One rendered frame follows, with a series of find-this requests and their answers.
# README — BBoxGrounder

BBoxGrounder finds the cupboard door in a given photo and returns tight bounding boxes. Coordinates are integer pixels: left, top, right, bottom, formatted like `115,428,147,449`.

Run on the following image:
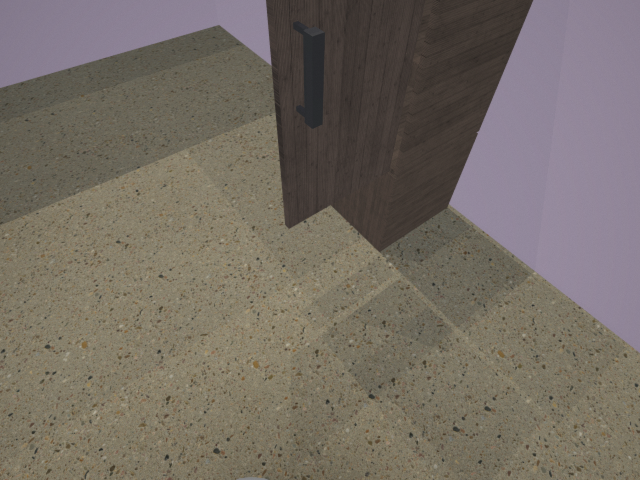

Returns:
266,0,426,229

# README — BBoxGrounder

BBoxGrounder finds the handle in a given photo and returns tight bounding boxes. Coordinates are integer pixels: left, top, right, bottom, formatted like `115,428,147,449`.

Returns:
293,21,325,129

